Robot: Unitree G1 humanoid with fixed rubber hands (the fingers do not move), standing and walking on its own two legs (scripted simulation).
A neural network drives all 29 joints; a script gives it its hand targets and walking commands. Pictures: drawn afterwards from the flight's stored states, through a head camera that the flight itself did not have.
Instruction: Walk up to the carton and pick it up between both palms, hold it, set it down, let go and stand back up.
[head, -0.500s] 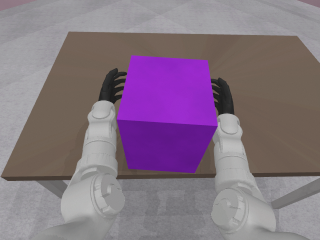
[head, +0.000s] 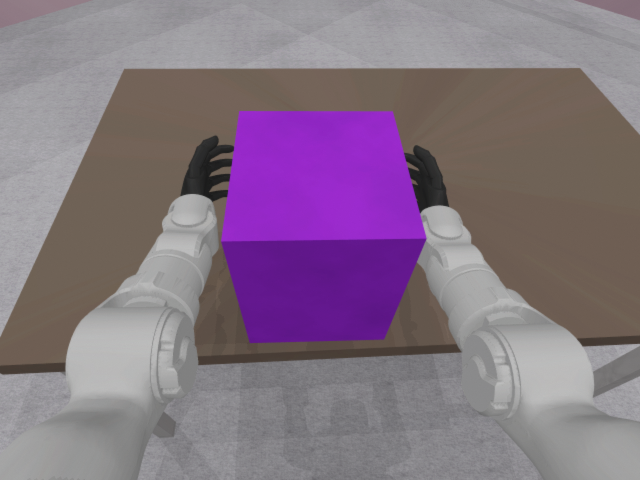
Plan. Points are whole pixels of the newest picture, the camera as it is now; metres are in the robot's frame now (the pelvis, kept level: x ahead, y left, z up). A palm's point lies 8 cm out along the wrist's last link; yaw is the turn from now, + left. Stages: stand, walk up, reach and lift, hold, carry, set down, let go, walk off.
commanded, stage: set down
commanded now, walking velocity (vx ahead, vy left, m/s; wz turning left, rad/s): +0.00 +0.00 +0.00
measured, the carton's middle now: (317, 233) +0.44 +0.00 +0.04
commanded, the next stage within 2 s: none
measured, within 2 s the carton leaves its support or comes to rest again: neither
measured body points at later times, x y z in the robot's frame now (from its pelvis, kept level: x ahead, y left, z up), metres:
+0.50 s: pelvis -0.03 -0.02 -0.01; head +0.04 +0.00 +0.44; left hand +0.47 +0.18 +0.15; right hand +0.46 -0.20 +0.15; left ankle -0.03 +0.11 -0.74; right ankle +0.00 -0.13 -0.74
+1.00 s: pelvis -0.02 -0.02 +0.00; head +0.01 +0.01 +0.45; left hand +0.48 +0.19 +0.23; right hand +0.46 -0.19 +0.23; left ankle -0.03 +0.11 -0.74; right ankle +0.00 -0.13 -0.74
